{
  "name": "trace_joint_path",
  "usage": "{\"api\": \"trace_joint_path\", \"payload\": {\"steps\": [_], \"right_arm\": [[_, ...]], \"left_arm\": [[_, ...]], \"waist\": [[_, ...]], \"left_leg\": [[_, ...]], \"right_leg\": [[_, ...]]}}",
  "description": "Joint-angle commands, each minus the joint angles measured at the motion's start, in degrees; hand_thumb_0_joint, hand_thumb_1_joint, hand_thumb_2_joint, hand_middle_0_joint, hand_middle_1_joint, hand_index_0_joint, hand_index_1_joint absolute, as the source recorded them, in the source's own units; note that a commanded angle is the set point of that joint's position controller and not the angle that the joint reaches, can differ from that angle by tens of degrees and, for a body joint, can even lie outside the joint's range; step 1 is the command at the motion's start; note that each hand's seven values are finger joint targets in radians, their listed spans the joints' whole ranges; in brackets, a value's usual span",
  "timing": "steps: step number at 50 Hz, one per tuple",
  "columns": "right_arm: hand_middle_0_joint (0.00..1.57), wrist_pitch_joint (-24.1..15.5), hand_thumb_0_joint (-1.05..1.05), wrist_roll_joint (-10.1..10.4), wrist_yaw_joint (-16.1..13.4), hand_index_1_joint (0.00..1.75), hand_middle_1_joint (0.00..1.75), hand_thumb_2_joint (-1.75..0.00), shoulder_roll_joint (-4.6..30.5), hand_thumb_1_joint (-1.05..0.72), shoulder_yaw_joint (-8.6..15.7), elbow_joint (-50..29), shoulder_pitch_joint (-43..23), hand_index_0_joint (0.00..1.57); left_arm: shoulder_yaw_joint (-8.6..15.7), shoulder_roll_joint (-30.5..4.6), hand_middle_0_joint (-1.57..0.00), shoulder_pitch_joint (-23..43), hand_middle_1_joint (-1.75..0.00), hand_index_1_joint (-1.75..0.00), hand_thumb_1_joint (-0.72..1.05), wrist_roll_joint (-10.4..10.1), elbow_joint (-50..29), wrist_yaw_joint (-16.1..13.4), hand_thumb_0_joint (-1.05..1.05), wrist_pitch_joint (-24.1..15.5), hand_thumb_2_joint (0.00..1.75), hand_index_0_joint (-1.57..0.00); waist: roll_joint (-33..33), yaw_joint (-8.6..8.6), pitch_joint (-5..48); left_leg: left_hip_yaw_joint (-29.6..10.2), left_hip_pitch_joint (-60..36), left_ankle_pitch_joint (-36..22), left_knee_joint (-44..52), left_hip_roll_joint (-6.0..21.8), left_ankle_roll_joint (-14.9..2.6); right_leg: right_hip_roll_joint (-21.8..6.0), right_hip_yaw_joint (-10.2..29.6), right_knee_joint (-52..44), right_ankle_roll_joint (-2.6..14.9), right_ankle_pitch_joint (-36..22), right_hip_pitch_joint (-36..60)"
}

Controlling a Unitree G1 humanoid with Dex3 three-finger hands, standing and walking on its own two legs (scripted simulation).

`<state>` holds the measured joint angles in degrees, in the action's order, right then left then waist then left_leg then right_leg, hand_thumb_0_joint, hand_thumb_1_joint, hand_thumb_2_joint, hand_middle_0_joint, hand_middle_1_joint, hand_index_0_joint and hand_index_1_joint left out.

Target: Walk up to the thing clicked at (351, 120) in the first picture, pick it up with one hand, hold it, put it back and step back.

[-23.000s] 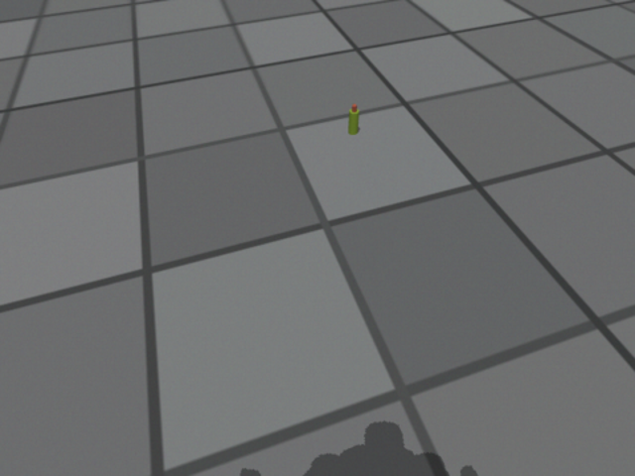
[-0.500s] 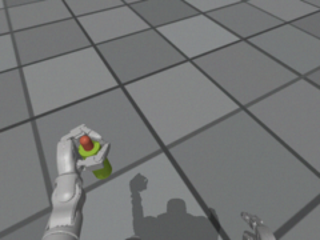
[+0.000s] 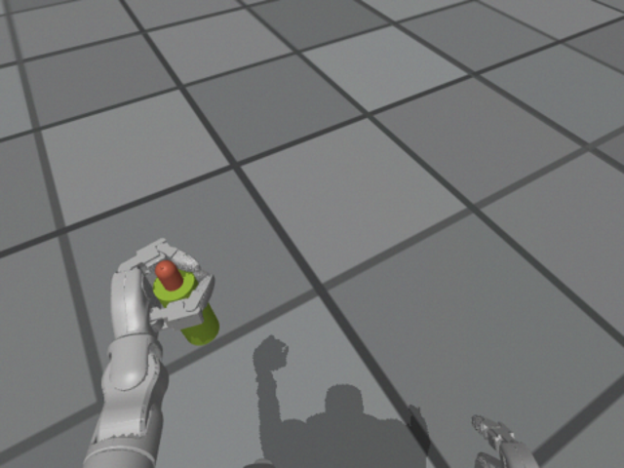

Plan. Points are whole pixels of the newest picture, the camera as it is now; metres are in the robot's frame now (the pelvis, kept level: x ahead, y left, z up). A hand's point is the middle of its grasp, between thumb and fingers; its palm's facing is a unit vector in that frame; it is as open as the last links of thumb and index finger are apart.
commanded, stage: hold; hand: left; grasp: from the side
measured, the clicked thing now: (185, 301) +0.33 +0.18 +0.01
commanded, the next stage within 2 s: crouch in 0.42 s
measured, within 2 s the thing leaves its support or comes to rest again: neither
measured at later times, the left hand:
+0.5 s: hand (180, 293) +0.32 +0.18 +0.05, palm faces +0.21 -0.98 -0.03, open 5.5 cm
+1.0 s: hand (196, 323) +0.34 +0.19 -0.07, palm faces +0.23 -0.97 -0.02, open 5.5 cm
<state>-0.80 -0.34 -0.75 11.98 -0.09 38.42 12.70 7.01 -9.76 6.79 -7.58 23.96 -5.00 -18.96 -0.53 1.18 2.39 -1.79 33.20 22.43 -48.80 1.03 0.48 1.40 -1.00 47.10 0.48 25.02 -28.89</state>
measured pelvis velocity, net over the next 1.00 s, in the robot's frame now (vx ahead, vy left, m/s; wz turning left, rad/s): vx -0.02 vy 0.00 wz -0.01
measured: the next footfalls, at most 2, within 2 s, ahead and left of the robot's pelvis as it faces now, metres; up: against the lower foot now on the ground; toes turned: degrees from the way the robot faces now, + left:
none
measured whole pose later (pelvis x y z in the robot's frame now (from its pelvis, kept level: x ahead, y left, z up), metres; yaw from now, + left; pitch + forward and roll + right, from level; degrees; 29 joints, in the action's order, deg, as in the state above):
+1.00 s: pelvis -0.02 +0.00 -0.06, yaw -1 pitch +19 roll -2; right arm -3.4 -2.6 2.6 13.7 1.7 38.9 11.3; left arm 12.9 -11.3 15.5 -6.9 43.4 -2.3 -34.8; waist 0.8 3.0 6.5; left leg -2.7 59.2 28.0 -68.0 1.2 0.6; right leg 1.8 -1.9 66.5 0.6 31.1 -54.6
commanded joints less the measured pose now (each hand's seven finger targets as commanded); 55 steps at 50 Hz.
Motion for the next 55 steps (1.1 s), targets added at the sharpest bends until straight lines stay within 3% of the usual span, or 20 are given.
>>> {"api": "trace_joint_path", "payload": {"steps": [1, 5, 7, 9, 10, 17, 22, 28, 29, 30, 33, 35, 38, 39, 42, 46, 50, 52, 54, 55], "right_arm": [[0.2, -2.24, 0.0, 0.38, -0.44, 0.3, 0.3, -0.91, 8.12, -0.92, 2.81, -7.3, -1.15, 0.2], [0.2, -2.45, 0.0, 0.58, -0.38, 0.3, 0.3, -0.91, 8.02, -0.93, 2.71, -7.77, -1.86, 0.2], [0.2, -2.23, 0.0, 0.55, -0.61, 0.3, 0.3, -0.91, 7.83, -0.93, 2.61, -7.62, -1.39, 0.2], [0.2, -2.37, 0.0, 0.58, -0.47, 0.3, 0.3, -0.91, 7.76, -0.93, 2.38, -7.85, -1.63, 0.2], [0.2, -2.45, 0.0, 0.55, -0.43, 0.3, 0.3, -0.91, 8.03, -0.92, 2.77, -7.43, -1.49, 0.2], [0.2, -2.86, 0.0, 0.57, -0.82, 0.3, 0.3, -0.91, 8.06, -0.92, 2.58, -7.67, -1.6, 0.2], [0.2, -3.06, 0.0, 0.69, -0.79, 0.3, 0.3, -0.91, 7.73, -0.92, 2.48, -7.18, -2.65, 0.2], [0.2, -2.91, 0.0, 0.7, -0.85, 0.3, 0.3, -0.9, 8.19, -0.88, 2.72, -7.48, -1.88, 0.2], [0.2, -2.96, 0.0, 0.53, -0.69, 0.3, 0.3, -0.9, 8.07, -0.88, 2.62, -7.2, -1.71, 0.2], [0.2, -3.09, 0.0, 0.62, -0.57, 0.3, 0.3, -0.9, 8.22, -0.87, 2.88, -7.03, -1.33, 0.2], [0.2, -3.12, 0.0, 0.57, -0.29, 0.3, 0.3, -0.9, 7.67, -0.88, 2.65, -6.73, -1.33, 0.2], [0.2, -3.07, 0.0, 0.43, -0.12, 0.3, 0.3, -0.9, 7.67, -0.88, 2.81, -6.23, -1.1, 0.2], [0.2, -3.21, 0.0, -0.19, 0.59, 0.3, 0.3, -0.9, 7.98, -0.87, 3.36, -5.83, -1.22, 0.2], [0.2, -3.35, 0.0, -0.41, 0.83, 0.3, 0.3, -0.9, 8.4, -0.87, 3.87, -5.43, -0.8, 0.2], [0.2, -3.29, 0.0, -0.94, 1.53, 0.3, 0.3, -0.9, 8.67, -0.88, 4.11, -5.2, -0.06, 0.2], [0.2, -4.16, 0.0, -1.68, 2.52, 0.3, 0.3, -0.91, 9.26, -0.9, 4.55, -3.87, 0.43, 0.2], [0.2, -4.31, 0.0, -2.59, 3.55, 0.3, 0.3, -0.9, 10.13, -0.89, 4.31, -4.4, -0.18, 0.2], [0.2, -4.06, 0.0, -2.91, 3.85, 0.3, 0.3, -0.9, 11.07, -0.89, 4.25, -4.42, -0.44, 0.2], [0.2, -3.49, 0.0, -3.13, 4.27, 0.3, 0.3, -0.9, 11.66, -0.89, 3.96, -4.6, -0.07, 0.2], [0.2, -3.17, 0.0, -3.29, 4.36, 0.3, 0.3, -0.91, 11.87, -0.89, 4.08, -3.97, 0.33, 0.2]], "left_arm": [[2.75, -7.64, -1.24, 18.78, -1.3, -1.31, 0.54, -0.45, -18.44, 0.61, 0.0, -6.25, 1.21, -1.24], [2.83, -6.05, -1.27, 16.43, -1.33, -1.33, 0.49, -1.22, -14.31, 0.82, 0.0, -5.91, 1.21, -1.27], [4.19, -8.22, -1.26, 19.43, -1.32, -1.33, 0.49, -1.34, -19.37, 0.43, 0.0, -6.49, 1.22, -1.26], [1.49, -4.71, -1.25, 15.15, -1.32, -1.32, 0.49, -1.31, -14.85, 0.76, 0.0, -5.97, 1.21, -1.26], [3.81, -7.77, -1.25, 18.22, -1.31, -1.32, 0.5, -1.03, -18.06, 0.51, 0.0, -6.65, 1.21, -1.25], [2.26, -7.23, -1.23, 19.98, -1.29, -1.29, 0.51, -0.86, -21.56, 0.2, 0.0, -6.65, 1.18, -1.23], [2.37, -6.45, -1.22, 18.38, -1.28, -1.29, 0.45, -0.37, -16.3, -0.29, 0.0, -5.81, 1.17, -1.22], [2.99, -8.66, -1.28, 19.47, -1.3, -1.3, 0.48, -0.22, -18.11, 0.69, 0.0, -6.19, 1.18, -1.29], [1.47, -6.09, -1.29, 16.73, -1.31, -1.3, 0.48, -0.46, -14.29, 1.01, 0.0, -5.91, 1.18, -1.3], [3.34, -7.86, -1.28, 19.43, -1.3, -1.29, 0.51, -0.77, -17.58, 0.66, 0.0, -6.55, 1.18, -1.29], [3.47, -5.35, -1.29, 16.27, -1.31, -1.31, 0.52, -1.82, -11.86, 0.97, 0.0, -6.94, 1.2, -1.3], [4.28, -7.12, -1.29, 18.55, -1.31, -1.31, 0.49, -1.31, -12.77, 1.09, 0.0, -8.15, 1.2, -1.3], [3.02, -4.52, -1.27, 14.95, -1.3, -1.3, 0.47, -0.13, -2.92, 1.86, 0.0, -9.85, 1.19, -1.28], [5.36, -7.7, -1.26, 19.62, -1.29, -1.29, 0.46, 0.18, -5.69, 1.65, 0.0, -11.4, 1.19, -1.27], [5.24, -7.39, -1.26, 22.82, -1.3, -1.29, 0.47, 0.43, -4.04, 1.87, 0.0, -14.84, 1.18, -1.27], [9.26, -10.16, -1.25, 27.74, -1.28, -1.29, 0.42, -0.18, 3.4, 2.71, 0.0, -21.19, 1.17, -1.25], [8.94, -10.34, -1.21, 29.35, -1.25, -1.25, 0.4, 0.09, 10.2, 3.36, 0.0, -26.61, 1.14, -1.21], [11.67, -15.01, -1.19, 33.02, -1.22, -1.23, 0.41, 0.11, 9.34, 3.71, 0.0, -28.75, 1.13, -1.19], [11.6, -15.63, -1.18, 35.32, -1.22, -1.23, 0.38, 0.13, 11.29, 4.33, 0.0, -29.56, 1.15, -1.18], [14.23, -18.51, -1.19, 36.65, -1.23, -1.24, 0.37, 0.03, 9.75, 4.14, 0.0, -29.94, 1.16, -1.19]], "waist": [[-2.48, -0.17, 18.54], [-0.15, 0.32, 16.71], [-1.87, -0.12, 19.59], [-0.26, 0.46, 16.16], [-1.63, -0.03, 17.09], [-3.17, 0.64, 18.28], [-1.8, 0.32, 12.88], [-2.84, -0.06, 17.62], [-1.25, 0.42, 16.82], [-2.0, -0.21, 17.75], [1.7, 0.5, 15.28], [-0.1, 0.54, 14.55], [1.49, 1.69, 12.67], [-0.39, 1.34, 15.54], [-2.19, 1.77, 18.89], [-1.82, 2.33, 23.54], [-3.89, 3.04, 30.08], [-6.06, 1.68, 35.23], [-7.38, 1.97, 37.88], [-8.67, 0.85, 39.45]], "left_leg": [[0.23, -13.38, -16.56, 6.07, -0.53, -0.97], [0.54, -11.45, -15.41, 6.0, -0.62, -1.38], [0.8, -12.7, -17.17, 5.53, -0.8, -1.46], [0.58, -11.33, -16.5, 5.79, -0.64, -1.39], [0.6, -11.62, -16.34, 5.65, -0.63, -1.38], [0.35, -13.91, -13.51, 7.0, -0.55, -1.05], [0.02, -9.96, -7.83, 8.2, -0.47, -0.74], [0.22, -12.94, -12.47, 7.2, -0.61, -0.81], [-0.22, -13.05, -13.61, 6.97, -0.2, -0.8], [-0.23, -12.54, -14.51, 6.69, -0.21, -0.67], [0.13, -8.47, -14.15, 4.92, -0.46, -1.39], [0.47, -7.15, -13.33, 4.07, -0.57, -1.56], [0.15, -3.74, -11.28, 1.76, -0.46, -1.74], [0.11, -3.57, -12.05, 0.42, -0.42, -1.78], [-0.55, -2.41, -12.82, -3.31, -0.31, -1.44], [-1.17, 7.12, -9.4, -12.62, -0.43, -1.8], [-1.95, 15.99, -6.32, -22.52, -0.54, -1.84], [-1.84, 18.76, -6.75, -26.83, -0.51, -1.89], [-2.16, 20.99, -8.68, -29.96, -0.46, -1.74], [-2.09, 22.01, -9.34, -31.57, -0.47, -1.72]], "right_leg": [[0.1, -0.16, -6.38, -0.04, -19.24, 4.46], [-0.01, 0.02, -6.9, -0.39, -19.12, 4.57], [-0.3, 0.38, -6.93, -0.55, -21.08, 5.67], [0.07, -0.04, -6.65, -0.39, -19.96, 4.09], [-0.09, 0.1, -6.59, -0.34, -19.71, 4.16], [0.09, 0.1, -7.17, 0.04, -16.89, 3.79], [0.17, -0.5, -7.43, 0.33, -11.64, 1.91], [0.07, -0.25, -6.99, 0.2, -15.41, 3.44], [0.46, -0.74, -6.48, 0.2, -15.85, 2.84], [0.46, -0.76, -6.01, 0.35, -16.62, 2.99], [0.13, -0.41, -5.74, -0.23, -17.77, 2.33], [-0.2, -0.01, -5.14, -0.16, -17.45, -0.13], [-0.15, -0.11, -2.58, -0.1, -15.18, -4.69], [-0.18, 0.1, -1.52, 0.09, -15.72, -5.55], [0.06, -0.33, 2.88, 0.55, -15.18, -10.32], [0.27, -0.44, 11.34, 0.67, -11.75, -19.8], [0.81, -0.81, 21.14, 1.19, -7.51, -31.68], [0.93, -0.01, 25.26, 1.23, -7.8, -34.5], [1.25, -0.15, 29.24, 1.43, -8.78, -38.38], [1.34, 0.27, 30.65, 1.41, -9.1, -39.36]]}}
